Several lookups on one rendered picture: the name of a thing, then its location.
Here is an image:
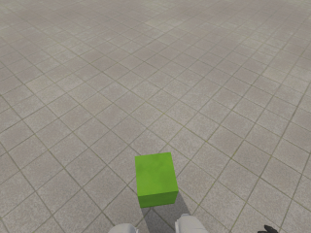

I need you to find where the robot right thigh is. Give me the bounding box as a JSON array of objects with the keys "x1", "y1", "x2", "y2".
[{"x1": 174, "y1": 216, "x2": 209, "y2": 233}]

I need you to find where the robot left thigh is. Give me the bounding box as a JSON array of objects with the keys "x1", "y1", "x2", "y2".
[{"x1": 108, "y1": 223, "x2": 140, "y2": 233}]

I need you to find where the carton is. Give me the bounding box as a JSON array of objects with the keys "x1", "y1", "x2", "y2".
[{"x1": 134, "y1": 152, "x2": 179, "y2": 209}]

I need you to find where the robot thigh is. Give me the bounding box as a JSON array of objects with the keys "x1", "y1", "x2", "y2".
[
  {"x1": 174, "y1": 216, "x2": 209, "y2": 233},
  {"x1": 108, "y1": 223, "x2": 140, "y2": 233}
]

